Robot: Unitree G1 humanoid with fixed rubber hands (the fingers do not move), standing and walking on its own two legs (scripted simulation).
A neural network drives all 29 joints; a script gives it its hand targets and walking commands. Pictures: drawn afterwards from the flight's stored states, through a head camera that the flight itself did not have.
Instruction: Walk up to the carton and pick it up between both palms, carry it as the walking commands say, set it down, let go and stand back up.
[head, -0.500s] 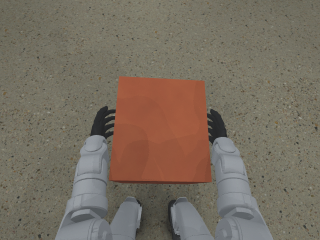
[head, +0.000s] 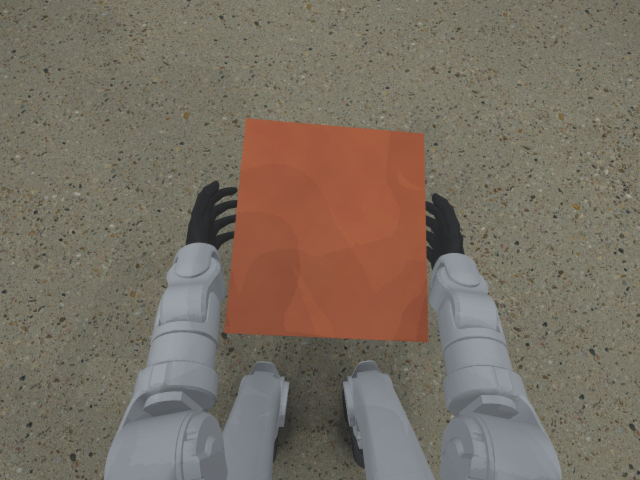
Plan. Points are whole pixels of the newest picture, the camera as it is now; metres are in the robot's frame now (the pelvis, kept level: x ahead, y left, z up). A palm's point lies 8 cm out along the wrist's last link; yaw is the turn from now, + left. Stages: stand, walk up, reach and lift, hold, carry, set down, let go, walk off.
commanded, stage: set down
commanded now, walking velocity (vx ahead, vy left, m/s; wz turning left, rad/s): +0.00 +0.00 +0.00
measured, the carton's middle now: (322, 247) +0.40 -0.01 -0.15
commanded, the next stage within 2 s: none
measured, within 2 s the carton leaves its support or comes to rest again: neither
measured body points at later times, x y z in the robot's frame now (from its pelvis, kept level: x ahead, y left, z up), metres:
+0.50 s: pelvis -0.02 +0.01 -0.08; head +0.22 +0.01 +0.30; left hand +0.43 +0.15 -0.18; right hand +0.42 -0.17 -0.18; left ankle +0.06 +0.12 -0.61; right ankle +0.05 -0.12 -0.61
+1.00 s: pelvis -0.04 +0.00 -0.15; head +0.25 +0.01 +0.19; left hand +0.45 +0.16 -0.27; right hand +0.44 -0.16 -0.27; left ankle +0.06 +0.12 -0.61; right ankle +0.05 -0.12 -0.61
